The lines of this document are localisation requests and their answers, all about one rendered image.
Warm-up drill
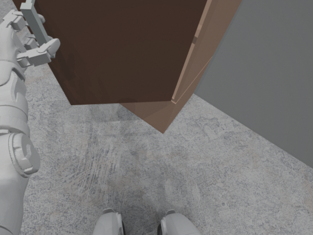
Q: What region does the robot left hand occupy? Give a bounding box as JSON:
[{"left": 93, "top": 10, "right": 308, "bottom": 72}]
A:
[{"left": 0, "top": 9, "right": 60, "bottom": 73}]

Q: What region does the robot right shin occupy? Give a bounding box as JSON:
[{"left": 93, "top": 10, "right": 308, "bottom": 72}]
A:
[{"left": 165, "top": 210, "right": 176, "bottom": 217}]

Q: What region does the robot left thigh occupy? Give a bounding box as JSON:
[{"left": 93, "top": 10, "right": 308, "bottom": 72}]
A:
[{"left": 92, "top": 212, "right": 123, "bottom": 235}]

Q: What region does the left robot upper arm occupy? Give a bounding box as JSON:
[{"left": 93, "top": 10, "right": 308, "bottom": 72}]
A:
[{"left": 0, "top": 133, "right": 41, "bottom": 235}]

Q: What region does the left robot forearm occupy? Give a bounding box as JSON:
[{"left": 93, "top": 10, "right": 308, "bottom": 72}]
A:
[{"left": 0, "top": 61, "right": 30, "bottom": 138}]

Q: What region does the cupboard door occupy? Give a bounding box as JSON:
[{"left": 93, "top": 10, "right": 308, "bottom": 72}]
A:
[{"left": 12, "top": 0, "right": 207, "bottom": 105}]

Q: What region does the handle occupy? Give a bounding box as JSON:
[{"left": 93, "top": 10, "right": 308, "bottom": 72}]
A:
[{"left": 20, "top": 0, "right": 56, "bottom": 58}]

